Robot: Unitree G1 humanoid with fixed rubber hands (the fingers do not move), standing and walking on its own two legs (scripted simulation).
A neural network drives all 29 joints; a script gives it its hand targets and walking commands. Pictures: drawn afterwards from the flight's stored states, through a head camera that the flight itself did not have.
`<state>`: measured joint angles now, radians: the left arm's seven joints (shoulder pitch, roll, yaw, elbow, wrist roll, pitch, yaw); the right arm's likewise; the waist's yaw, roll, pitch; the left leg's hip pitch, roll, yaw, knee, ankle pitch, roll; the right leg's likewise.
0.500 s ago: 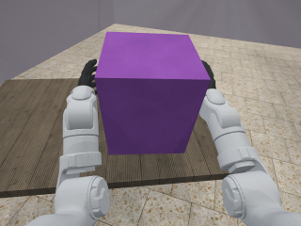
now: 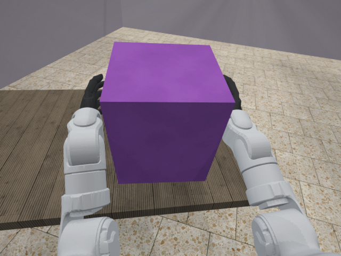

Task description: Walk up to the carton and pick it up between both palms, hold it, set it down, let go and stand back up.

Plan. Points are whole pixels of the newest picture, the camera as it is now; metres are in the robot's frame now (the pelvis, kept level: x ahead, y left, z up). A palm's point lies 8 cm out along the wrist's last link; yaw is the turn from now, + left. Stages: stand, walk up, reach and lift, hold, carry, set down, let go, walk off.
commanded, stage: hold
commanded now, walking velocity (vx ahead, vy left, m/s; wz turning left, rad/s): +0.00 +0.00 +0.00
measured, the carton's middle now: (162, 116) +0.36 +0.01 +0.19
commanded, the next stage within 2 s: none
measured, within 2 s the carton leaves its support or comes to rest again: neither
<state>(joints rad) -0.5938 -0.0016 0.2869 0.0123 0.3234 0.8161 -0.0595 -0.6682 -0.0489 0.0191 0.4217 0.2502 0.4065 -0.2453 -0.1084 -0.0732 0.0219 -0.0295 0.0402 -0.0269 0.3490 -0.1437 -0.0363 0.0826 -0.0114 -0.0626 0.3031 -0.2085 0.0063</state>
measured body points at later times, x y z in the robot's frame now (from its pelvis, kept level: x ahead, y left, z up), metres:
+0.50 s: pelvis -0.01 +0.00 +0.00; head -0.07 +0.04 +0.44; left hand +0.37 +0.17 +0.22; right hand +0.37 -0.13 +0.22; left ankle +0.04 +0.14 -0.75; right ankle -0.01 -0.12 -0.75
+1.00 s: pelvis -0.01 +0.00 +0.00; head -0.06 +0.03 +0.45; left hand +0.36 +0.16 +0.23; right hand +0.36 -0.14 +0.22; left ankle +0.04 +0.14 -0.75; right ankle -0.01 -0.12 -0.75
